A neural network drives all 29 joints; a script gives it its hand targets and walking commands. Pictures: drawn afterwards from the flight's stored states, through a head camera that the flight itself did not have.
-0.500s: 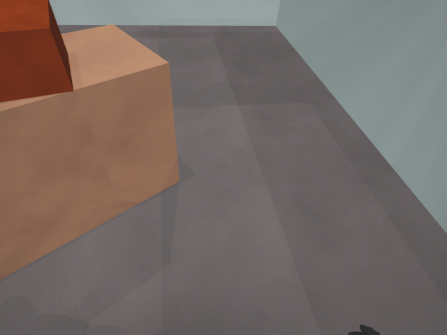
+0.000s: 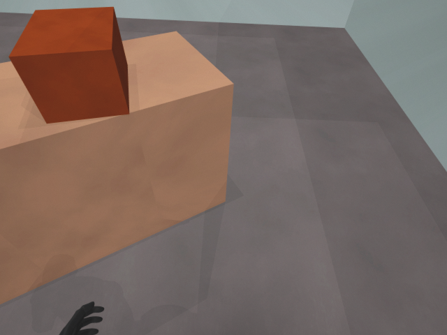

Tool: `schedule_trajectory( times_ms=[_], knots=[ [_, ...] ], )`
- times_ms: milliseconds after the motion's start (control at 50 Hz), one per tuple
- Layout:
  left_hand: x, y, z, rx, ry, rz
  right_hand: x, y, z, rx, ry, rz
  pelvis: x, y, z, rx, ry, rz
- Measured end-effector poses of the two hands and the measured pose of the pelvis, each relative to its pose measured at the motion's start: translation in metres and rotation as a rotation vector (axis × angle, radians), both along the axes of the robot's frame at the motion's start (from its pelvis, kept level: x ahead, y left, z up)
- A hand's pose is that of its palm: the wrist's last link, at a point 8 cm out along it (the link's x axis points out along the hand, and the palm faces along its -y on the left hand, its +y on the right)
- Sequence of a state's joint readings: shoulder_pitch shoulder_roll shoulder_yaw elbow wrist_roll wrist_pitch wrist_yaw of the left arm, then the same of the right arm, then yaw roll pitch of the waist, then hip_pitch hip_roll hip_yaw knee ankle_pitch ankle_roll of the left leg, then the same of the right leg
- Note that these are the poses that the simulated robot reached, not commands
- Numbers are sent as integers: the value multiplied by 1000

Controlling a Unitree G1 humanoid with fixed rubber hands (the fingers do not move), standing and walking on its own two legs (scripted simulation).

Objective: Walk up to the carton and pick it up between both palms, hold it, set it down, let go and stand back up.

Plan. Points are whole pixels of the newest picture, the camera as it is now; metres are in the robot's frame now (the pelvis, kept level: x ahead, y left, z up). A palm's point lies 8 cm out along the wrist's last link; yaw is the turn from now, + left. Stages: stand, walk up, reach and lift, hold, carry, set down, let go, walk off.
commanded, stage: walk up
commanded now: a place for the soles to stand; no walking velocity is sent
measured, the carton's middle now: (82, 61) +0.90 +0.36 +0.06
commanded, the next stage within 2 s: none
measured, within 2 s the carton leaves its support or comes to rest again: neither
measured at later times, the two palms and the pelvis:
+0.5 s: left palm out of the picture +0.15 +0.34 -0.11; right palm (270, 234) +0.36 -0.14 -0.10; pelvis +0.19 +0.06 -0.01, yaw +13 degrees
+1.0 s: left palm (24, 251) +0.36 +0.40 -0.09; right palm (252, 200) +0.47 -0.12 -0.10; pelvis +0.35 +0.12 +0.00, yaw +24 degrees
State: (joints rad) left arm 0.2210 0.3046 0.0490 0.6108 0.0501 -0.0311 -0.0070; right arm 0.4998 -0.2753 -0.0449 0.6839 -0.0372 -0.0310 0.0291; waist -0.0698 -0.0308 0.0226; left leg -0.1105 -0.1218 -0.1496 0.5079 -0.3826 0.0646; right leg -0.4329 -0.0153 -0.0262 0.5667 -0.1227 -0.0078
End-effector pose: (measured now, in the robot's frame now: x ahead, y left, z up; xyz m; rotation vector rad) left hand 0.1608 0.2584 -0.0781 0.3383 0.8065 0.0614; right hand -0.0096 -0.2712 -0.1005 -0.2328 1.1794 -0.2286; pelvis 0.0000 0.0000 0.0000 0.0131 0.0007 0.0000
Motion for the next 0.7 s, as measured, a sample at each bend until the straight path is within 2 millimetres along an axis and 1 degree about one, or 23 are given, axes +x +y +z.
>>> schedule_trajectory(
  times_ms=[40,80,120,180,220,260,280,320,360,400,480,520,560,580,620,700],
  knots=[
    [14,-8,-2,3,-29,26,31,-6,-10,6,1,41,20,-6,-6,-22,0,22],
    [15,-10,-1,16,-34,60,65,-7,-12,12,-6,95,37,-10,-6,-26,-8,50],
    [2,-3,2,37,3,127,101,-5,-5,10,-26,156,54,-12,0,13,-23,71],
    [-29,11,11,64,91,234,157,-5,8,13,-80,230,79,-9,13,49,-43,87],
    [-48,18,14,79,156,282,194,-2,10,24,-125,266,91,-3,16,45,-53,96],
    [-63,26,15,90,221,319,226,8,8,47,-161,291,102,3,15,30,-61,112],
    [-67,30,15,93,246,335,239,15,6,64,-171,300,108,7,14,23,-64,123],
    [-66,38,14,92,272,357,261,35,0,102,-175,315,121,13,13,10,-63,147],
    [-58,46,10,79,274,368,282,58,-3,134,-170,334,135,20,11,-3,-56,169],
    [-45,53,3,57,265,374,305,81,-5,148,-168,364,150,28,7,-18,-47,188],
    [-17,72,-24,5,261,399,359,122,-3,121,-183,440,183,52,-5,-41,-31,225],
    [-5,85,-41,-19,277,408,385,136,-1,81,-201,461,201,66,-12,-24,-28,243],
    [11,93,-53,-49,295,400,403,142,4,36,-223,461,215,80,-15,0,-41,253],
    [20,95,-55,-69,296,394,408,141,8,13,-231,445,222,87,-15,-13,-50,262],
    [43,102,-51,-93,281,381,409,135,18,-26,-217,386,238,98,-9,-43,-64,285],
    [105,126,-27,-104,142,373,399,123,37,-93,-129,337,265,112,8,-66,-73,333]
  ],
)
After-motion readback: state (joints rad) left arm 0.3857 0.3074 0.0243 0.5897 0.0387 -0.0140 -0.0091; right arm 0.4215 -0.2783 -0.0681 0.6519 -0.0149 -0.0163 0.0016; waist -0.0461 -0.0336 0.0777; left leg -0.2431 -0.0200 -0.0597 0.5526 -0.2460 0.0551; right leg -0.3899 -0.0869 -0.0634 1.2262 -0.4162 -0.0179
